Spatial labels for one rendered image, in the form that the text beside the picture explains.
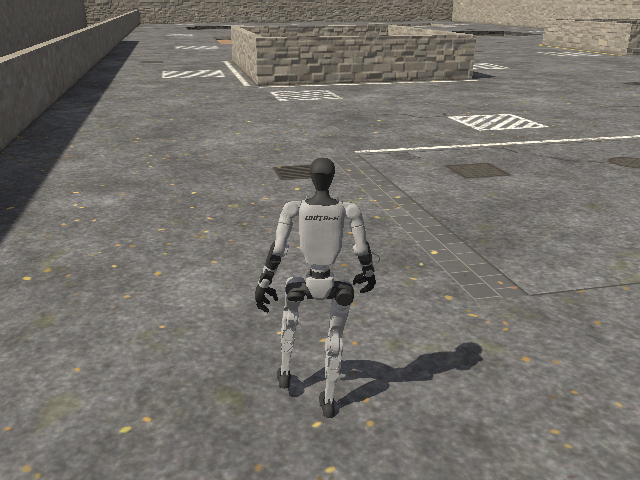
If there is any right robot upper arm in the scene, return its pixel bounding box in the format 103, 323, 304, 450
342, 201, 369, 256

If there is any robot right hand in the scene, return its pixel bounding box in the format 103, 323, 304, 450
353, 273, 376, 293

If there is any left robot foot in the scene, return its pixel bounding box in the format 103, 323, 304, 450
277, 368, 291, 389

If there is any robot right forearm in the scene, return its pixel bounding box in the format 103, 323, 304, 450
358, 241, 375, 277

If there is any humanoid robot head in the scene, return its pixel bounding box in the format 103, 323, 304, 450
305, 158, 339, 206

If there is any robot left hand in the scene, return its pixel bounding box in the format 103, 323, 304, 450
255, 284, 278, 313

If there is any left robot upper arm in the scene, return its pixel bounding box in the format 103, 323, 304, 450
272, 201, 301, 257

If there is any robot left forearm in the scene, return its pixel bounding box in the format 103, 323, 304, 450
258, 241, 281, 288

